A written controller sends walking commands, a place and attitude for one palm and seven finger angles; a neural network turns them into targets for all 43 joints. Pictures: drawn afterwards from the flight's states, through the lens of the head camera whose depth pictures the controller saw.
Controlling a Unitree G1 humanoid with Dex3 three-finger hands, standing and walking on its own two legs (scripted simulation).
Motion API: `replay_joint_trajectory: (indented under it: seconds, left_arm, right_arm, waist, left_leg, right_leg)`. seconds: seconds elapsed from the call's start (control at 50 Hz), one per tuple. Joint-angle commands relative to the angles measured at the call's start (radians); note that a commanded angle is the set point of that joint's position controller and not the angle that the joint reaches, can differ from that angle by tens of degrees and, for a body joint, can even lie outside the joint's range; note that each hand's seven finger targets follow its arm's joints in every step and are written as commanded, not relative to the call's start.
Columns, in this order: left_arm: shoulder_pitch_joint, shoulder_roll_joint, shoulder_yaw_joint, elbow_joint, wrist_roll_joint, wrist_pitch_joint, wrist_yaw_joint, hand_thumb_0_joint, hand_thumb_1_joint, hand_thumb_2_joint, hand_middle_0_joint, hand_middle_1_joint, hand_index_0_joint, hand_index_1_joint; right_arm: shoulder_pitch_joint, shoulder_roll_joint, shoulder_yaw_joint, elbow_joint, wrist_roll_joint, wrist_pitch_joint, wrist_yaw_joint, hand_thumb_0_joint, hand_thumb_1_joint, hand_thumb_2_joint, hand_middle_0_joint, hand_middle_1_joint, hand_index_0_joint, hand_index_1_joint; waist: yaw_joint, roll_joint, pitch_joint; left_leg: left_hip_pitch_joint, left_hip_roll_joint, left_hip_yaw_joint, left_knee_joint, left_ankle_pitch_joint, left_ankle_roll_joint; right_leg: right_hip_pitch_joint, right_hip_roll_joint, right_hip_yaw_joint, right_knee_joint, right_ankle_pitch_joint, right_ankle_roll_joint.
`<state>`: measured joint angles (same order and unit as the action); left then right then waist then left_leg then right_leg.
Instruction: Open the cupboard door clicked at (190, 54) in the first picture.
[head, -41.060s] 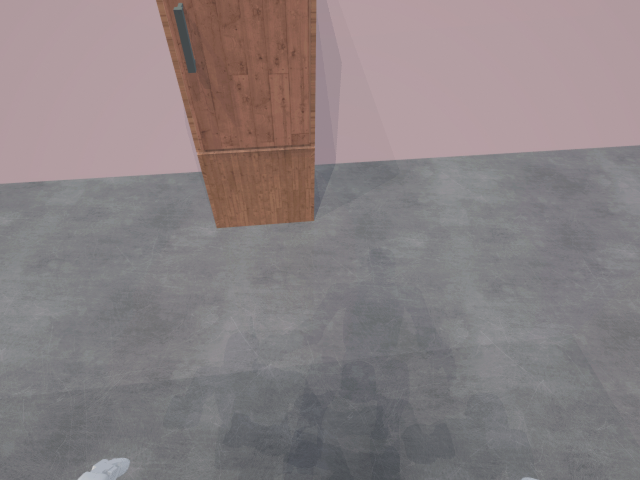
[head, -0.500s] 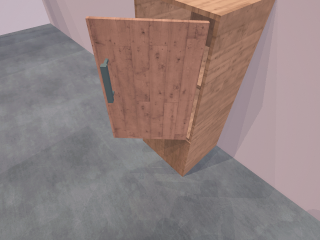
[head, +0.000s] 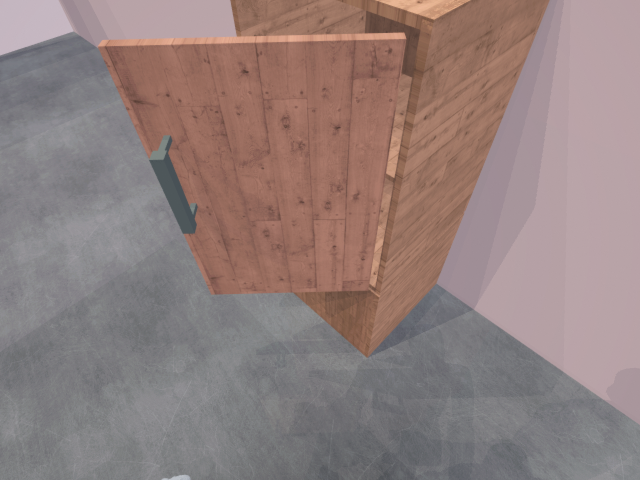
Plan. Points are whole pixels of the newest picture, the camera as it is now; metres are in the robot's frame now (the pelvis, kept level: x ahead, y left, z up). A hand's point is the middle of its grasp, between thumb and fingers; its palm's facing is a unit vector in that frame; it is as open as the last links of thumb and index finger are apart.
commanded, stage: come to a stop and stand still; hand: left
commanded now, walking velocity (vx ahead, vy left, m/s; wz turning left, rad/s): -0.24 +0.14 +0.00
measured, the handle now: (178, 187) +0.53 +0.25 +0.04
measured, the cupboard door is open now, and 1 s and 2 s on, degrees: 46 46 46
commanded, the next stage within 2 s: look again from close up in 0.88 s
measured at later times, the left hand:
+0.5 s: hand out of the picture +0.02 +0.19 -0.17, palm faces +0.07 -0.97 -0.23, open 7.3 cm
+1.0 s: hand out of the picture -0.03 +0.15 -0.17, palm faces +0.04 -0.99 -0.14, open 7.4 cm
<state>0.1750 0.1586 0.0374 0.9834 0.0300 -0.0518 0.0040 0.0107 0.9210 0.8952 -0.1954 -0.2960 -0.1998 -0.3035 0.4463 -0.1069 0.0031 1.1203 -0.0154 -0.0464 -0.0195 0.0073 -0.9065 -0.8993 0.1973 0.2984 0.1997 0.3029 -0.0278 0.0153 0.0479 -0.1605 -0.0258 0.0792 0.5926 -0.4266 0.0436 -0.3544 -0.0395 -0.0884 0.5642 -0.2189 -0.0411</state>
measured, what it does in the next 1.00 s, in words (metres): steps on the spot: left foot, then right foot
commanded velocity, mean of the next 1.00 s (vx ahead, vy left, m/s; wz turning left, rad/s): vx -0.06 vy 0.01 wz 0.00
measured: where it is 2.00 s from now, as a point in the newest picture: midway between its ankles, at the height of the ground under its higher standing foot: outside the picture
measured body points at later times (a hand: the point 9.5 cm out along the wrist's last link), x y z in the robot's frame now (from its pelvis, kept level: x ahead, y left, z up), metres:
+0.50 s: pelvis +0.00 +0.01 +0.00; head +0.03 +0.00 +0.45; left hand +0.02 +0.24 -0.15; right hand +0.10 -0.21 -0.15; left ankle +0.07 +0.12 -0.73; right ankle -0.03 -0.10 -0.73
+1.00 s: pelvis -0.01 +0.00 +0.01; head +0.00 +0.01 +0.46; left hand -0.03 +0.20 -0.16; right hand -0.05 -0.22 -0.15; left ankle +0.07 +0.11 -0.73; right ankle -0.02 -0.10 -0.73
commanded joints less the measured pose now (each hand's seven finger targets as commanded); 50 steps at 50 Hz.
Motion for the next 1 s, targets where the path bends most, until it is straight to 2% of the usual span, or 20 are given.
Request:
replay_joint_trajectory:
  seconds: [0.0, 0.04, 0.08, 0.18, 0.2, 0.22, 0.24, 0.26, 0.36, 0.42, 0.46, 0.5, 0.52, 0.56, 0.62, 0.7, 0.8, 0.94, 0.96, 0.98]
  left_arm:
    - [0.27, 0.146, 0.032, 0.041, -0.013, -0.004, 0.025, 0.0, 0.9, 0.9, -0.2, -0.3, -0.2, -0.3]
    - [0.136, 0.098, 0.016, 0.003, -0.009, 0.001, 0.038, 0.0, 0.9, 0.9, -0.2, -0.3, -0.2, -0.3]
    - [0.079, 0.109, 0.017, -0.027, -0.004, 0.019, 0.041, 0.0, 0.9, 0.9, -0.2, -0.3, -0.2, -0.3]
    - [0.067, 0.155, 0.043, -0.048, -0.013, 0.055, 0.035, 0.0, 0.9, 0.9, -0.2, -0.3, -0.2, -0.3]
    - [0.073, 0.131, 0.039, -0.058, -0.015, 0.064, 0.031, 0.0, 0.9, 0.9, -0.2, -0.3, -0.2, -0.3]
    - [0.099, 0.086, 0.032, -0.071, -0.017, 0.073, 0.029, 0.0, 0.9, 0.9, -0.2, -0.3, -0.2, -0.3]
    - [0.103, 0.071, 0.026, -0.072, -0.024, 0.079, 0.032, 0.0, 0.9, 0.9, -0.2, -0.3, -0.2, -0.3]
    - [0.098, 0.074, 0.025, -0.073, -0.021, 0.084, 0.035, 0.0, 0.9, 0.9, -0.2, -0.3, -0.2, -0.3]
    - [0.128, 0.038, 0.013, -0.038, -0.011, 0.086, 0.028, 0.0, 0.9, 0.9, -0.2, -0.3, -0.2, -0.3]
    - [0.176, 0.028, 0.001, -0.019, -0.01, 0.073, 0.028, 0.0, 0.9, 0.9, -0.2, -0.3, -0.2, -0.3]
    - [0.208, 0.045, -0.001, -0.008, -0.004, 0.06, 0.032, 0.0, 0.9, 0.9, -0.2, -0.3, -0.2, -0.3]
    - [0.172, 0.134, 0.002, -0.021, -0.004, 0.048, 0.035, 0.0, 0.9, 0.9, -0.2, -0.3, -0.2, -0.3]
    - [0.142, 0.15, 0.002, -0.032, -0.006, 0.047, 0.033, 0.0, 0.9, 0.9, -0.2, -0.3, -0.2, -0.3]
    - [0.113, 0.116, -0.006, -0.031, -0.01, 0.036, 0.036, 0.0, 0.9, 0.9, -0.2, -0.3, -0.2, -0.3]
    - [0.15, 0.089, -0.014, -0.01, -0.015, 0.034, 0.034, 0.0, 0.9, 0.9, -0.2, -0.3, -0.2, -0.3]
    - [0.176, 0.082, -0.016, 0.007, -0.012, 0.048, 0.031, 0.0, 0.9, 0.9, -0.2, -0.3, -0.2, -0.3]
    - [0.213, 0.081, -0.015, 0.035, -0.014, 0.05, 0.028, 0.0, 0.9, 0.9, -0.2, -0.3, -0.2, -0.3]
    - [0.244, 0.057, -0.014, 0.064, -0.017, 0.043, 0.026, 0.0, 0.9, 0.9, -0.2, -0.3, -0.2, -0.3]
    - [0.321, 0.073, -0.029, 0.082, 0.002, 0.016, 0.063, 0.0, 0.9, 0.9, -0.2, -0.3, -0.2, -0.3]
    - [0.208, 0.138, -0.028, 0.031, -0.004, 0.005, 0.056, 0.0, 0.9, 0.9, -0.2, -0.3, -0.2, -0.3]
  right_arm:
    - [-0.033, -0.079, -0.026, -0.087, 0.0, -0.006, -0.006, 0.0, -0.9, -0.9, 0.2, 0.3, 0.2, 0.3]
    - [-0.027, -0.059, -0.022, -0.063, 0.004, 0.025, -0.007, 0.0, -0.9, -0.9, 0.2, 0.3, 0.2, 0.3]
    - [-0.014, -0.033, -0.026, -0.068, 0.012, 0.045, -0.003, 0.0, -0.9, -0.9, 0.2, 0.3, 0.2, 0.3]
    - [0.0, -0.056, -0.048, -0.08, 0.003, 0.054, -0.004, 0.0, -0.9, -0.9, 0.2, 0.3, 0.2, 0.3]
    - [-0.005, -0.098, -0.058, -0.093, 0.0, 0.05, -0.007, 0.0, -0.9, -0.9, 0.2, 0.3, 0.2, 0.3]
    - [-0.034, -0.157, -0.068, -0.124, -0.005, 0.042, -0.01, 0.0, -0.9, -0.9, 0.2, 0.3, 0.2, 0.3]
    - [-0.09, -0.201, -0.069, -0.153, -0.009, 0.044, -0.013, 0.0, -0.9, -0.9, 0.2, 0.3, 0.2, 0.3]
    - [-0.143, -0.203, -0.066, -0.175, -0.018, 0.047, -0.014, 0.0, -0.9, -0.9, 0.2, 0.3, 0.2, 0.3]
    - [-0.232, -0.192, -0.064, -0.195, -0.018, 0.045, -0.017, 0.0, -0.9, -0.9, 0.2, 0.3, 0.2, 0.3]
    - [-0.232, -0.193, -0.068, -0.189, -0.012, 0.051, -0.014, 0.0, -0.9, -0.9, 0.2, 0.3, 0.2, 0.3]
    - [-0.215, -0.174, -0.069, -0.186, 0.0, 0.055, -0.007, 0.0, -0.9, -0.9, 0.2, 0.3, 0.2, 0.3]
    - [-0.236, -0.108, -0.055, -0.207, 0.011, 0.065, 0.003, 0.0, -0.9, -0.9, 0.2, 0.3, 0.2, 0.3]
    - [-0.238, -0.101, -0.053, -0.204, 0.006, 0.068, 0.008, 0.0, -0.9, -0.9, 0.2, 0.3, 0.2, 0.3]
    - [-0.235, -0.105, -0.051, -0.172, 0.0, 0.069, 0.008, 0.0, -0.9, -0.9, 0.2, 0.3, 0.2, 0.3]
    - [-0.204, -0.101, -0.046, -0.135, 0.003, 0.055, 0.002, 0.0, -0.9, -0.9, 0.2, 0.3, 0.2, 0.3]
    - [-0.198, -0.12, -0.041, -0.109, 0.0, 0.065, 0.004, 0.0, -0.9, -0.9, 0.2, 0.3, 0.2, 0.3]
    - [-0.147, -0.106, -0.031, -0.073, -0.005, 0.064, 0.003, 0.0, -0.9, -0.9, 0.2, 0.3, 0.2, 0.3]
    - [-0.09, -0.095, -0.025, -0.043, -0.005, 0.049, -0.004, 0.0, -0.9, -0.9, 0.2, 0.3, 0.2, 0.3]
    - [-0.242, -0.13, -0.026, -0.116, -0.006, 0.038, 0.001, 0.0, -0.9, -0.9, 0.2, 0.3, 0.2, 0.3]
    - [-0.136, -0.071, -0.023, -0.135, -0.001, 0.046, 0.014, 0.0, -0.9, -0.9, 0.2, 0.3, 0.2, 0.3]
  waist:
    - [0.085, -0.127, -0.055]
    - [0.027, -0.163, -0.021]
    - [0.008, -0.186, -0.047]
    - [-0.003, -0.108, -0.051]
    - [0.003, -0.02, -0.064]
    - [0.02, 0.152, -0.069]
    - [0.031, 0.235, -0.061]
    - [0.031, 0.152, -0.042]
    - [0.04, 0.126, -0.076]
    - [0.045, 0.086, -0.109]
    - [0.045, 0.002, -0.112]
    - [0.021, -0.227, -0.041]
    - [0.01, -0.18, -0.032]
    - [0.005, -0.215, -0.033]
    - [0.01, -0.114, -0.037]
    - [0.015, -0.067, 0.068]
    - [0.023, -0.001, 0.114]
    - [0.035, 0.009, 0.05]
    - [0.092, 0.035, 0.117]
    - [-0.021, 0.017, 0.038]
  left_leg:
    - [-0.447, 0.068, -0.068, 0.511, -0.154, -0.031]
    - [-0.331, 0.102, -0.072, 0.452, -0.111, -0.052]
    - [-0.214, 0.08, -0.041, 0.296, -0.037, -0.066]
    - [-0.007, 0.038, 0.031, -0.078, 0.279, -0.079]
    - [0.031, 0.102, -0.027, -0.126, 0.408, -0.052]
    - [0.003, 0.266, -0.209, -0.184, 0.653, 0.028]
    - [-0.093, 0.376, -0.292, -0.247, 0.794, 0.13]
    - [-0.17, 0.384, -0.289, -0.269, 0.705, 0.171]
    - [-0.093, 0.309, -0.204, -0.254, 0.607, 0.159]
    - [-0.051, 0.284, -0.183, -0.227, 0.484, 0.132]
    - [-0.077, 0.208, -0.148, -0.154, 0.348, 0.062]
    - [-0.161, 0.075, -0.042, -0.073, 0.125, -0.034]
    - [-0.115, 0.061, -0.044, -0.072, 0.126, -0.045]
    - [-0.068, 0.07, -0.047, -0.062, 0.186, -0.046]
    - [0.0, 0.101, -0.066, -0.134, 0.277, -0.032]
    - [-0.048, 0.114, -0.088, -0.167, 0.142, -0.038]
    - [-0.1, 0.109, -0.106, -0.205, 0.093, -0.033]
    - [-0.13, 0.118, -0.13, -0.243, 0.092, -0.031]
    - [-0.185, 0.088, -0.066, 0.02, 0.166, -0.065]
    - [-0.169, 0.084, -0.066, 0.079, 0.111, -0.057]
  right_leg:
    - [0.373, -0.398, 0.406, -0.224, 0.548, -0.24]
    - [0.187, -0.329, 0.248, -0.211, 0.681, -0.193]
    - [0.092, -0.267, 0.136, -0.19, 0.626, -0.162]
    - [0.003, -0.19, 0.122, -0.058, 0.31, -0.079]
    - [-0.019, -0.145, 0.098, 0.009, 0.207, -0.041]
    - [-0.047, -0.051, 0.03, 0.098, -0.02, 0.021]
    - [-0.01, -0.004, 0.012, 0.238, -0.309, 0.045]
    - [0.021, 0.0, 0.048, 0.35, -0.364, 0.037]
    - [0.001, -0.005, 0.065, 0.339, -0.283, 0.044]
    - [0.07, -0.003, 0.035, 0.11, -0.223, 0.049]
    - [0.145, -0.013, 0.069, -0.138, -0.058, 0.044]
    - [0.079, -0.214, 0.3, -0.253, 0.015, -0.043]
    - [0.019, -0.251, 0.304, -0.261, 0.025, -0.083]
    - [-0.004, -0.181, 0.254, -0.229, 0.049, -0.062]
    - [0.0, -0.115, 0.187, -0.203, 0.018, -0.021]
    - [-0.085, -0.094, 0.189, -0.286, -0.332, -0.014]
    - [-0.081, -0.077, 0.176, -0.297, -0.374, -0.011]
    - [0.026, -0.062, 0.143, -0.261, -0.267, -0.01]
    - [0.008, -0.122, 0.288, -0.316, 0.067, 0.002]
    - [-0.02, -0.204, 0.302, -0.346, -0.155, -0.054]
